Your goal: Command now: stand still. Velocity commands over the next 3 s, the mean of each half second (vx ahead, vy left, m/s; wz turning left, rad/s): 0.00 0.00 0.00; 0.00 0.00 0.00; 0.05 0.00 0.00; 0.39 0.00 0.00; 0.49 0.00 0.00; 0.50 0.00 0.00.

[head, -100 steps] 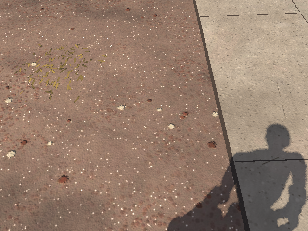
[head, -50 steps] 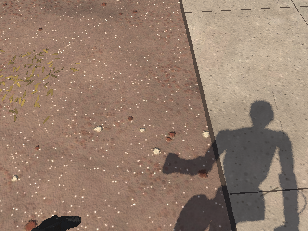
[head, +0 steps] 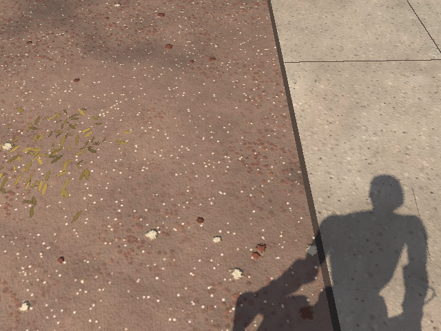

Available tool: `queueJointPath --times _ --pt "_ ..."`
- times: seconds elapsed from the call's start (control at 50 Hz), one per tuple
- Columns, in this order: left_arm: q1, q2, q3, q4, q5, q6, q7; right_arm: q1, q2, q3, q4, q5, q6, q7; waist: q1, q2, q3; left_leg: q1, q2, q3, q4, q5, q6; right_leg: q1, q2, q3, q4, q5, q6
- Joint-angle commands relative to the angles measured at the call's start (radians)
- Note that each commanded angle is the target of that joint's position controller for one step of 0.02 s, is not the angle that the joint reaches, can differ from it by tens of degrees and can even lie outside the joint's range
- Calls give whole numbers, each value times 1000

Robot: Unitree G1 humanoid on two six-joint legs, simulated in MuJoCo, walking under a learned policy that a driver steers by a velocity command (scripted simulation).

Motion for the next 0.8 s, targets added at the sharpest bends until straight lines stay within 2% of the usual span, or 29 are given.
queueJointPath --times 0.02,0.4,0.8 --pt "15 99 17 -21 0 -6 3 57 -91 -14 -11 0 -2 -5 0 10 -26 -53 27 -23 -77 209 23 70 -58 62 -68 249 -36" --pt "33 86 15 5 1 -7 5 98 -76 -7 15 -1 -4 -12 2 1 5 -72 22 -14 -94 118 16 42 -60 76 -112 113 -38" --pt "65 77 11 4 -1 -8 4 146 -64 -3 22 1 -9 -13 3 6 6 -80 24 -15 -97 125 14 43 -58 78 -116 125 -43"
